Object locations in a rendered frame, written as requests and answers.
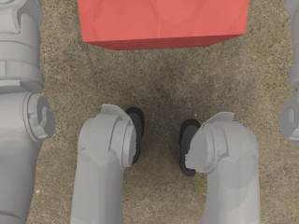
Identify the left robot forearm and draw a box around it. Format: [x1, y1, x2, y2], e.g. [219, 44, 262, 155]
[0, 0, 45, 94]

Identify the robot left foot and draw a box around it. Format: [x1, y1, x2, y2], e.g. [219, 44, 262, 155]
[125, 106, 145, 164]

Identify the robot left upper arm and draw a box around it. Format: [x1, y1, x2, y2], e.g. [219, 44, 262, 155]
[0, 91, 56, 224]

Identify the right robot forearm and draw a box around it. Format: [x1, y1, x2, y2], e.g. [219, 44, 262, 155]
[284, 0, 299, 90]

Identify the robot left shin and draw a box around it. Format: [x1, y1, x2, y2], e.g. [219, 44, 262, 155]
[78, 104, 136, 155]

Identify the robot right upper arm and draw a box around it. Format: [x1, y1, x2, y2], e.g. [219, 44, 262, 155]
[278, 91, 299, 151]

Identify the carton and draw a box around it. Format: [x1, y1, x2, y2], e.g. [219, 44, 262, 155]
[78, 0, 249, 50]

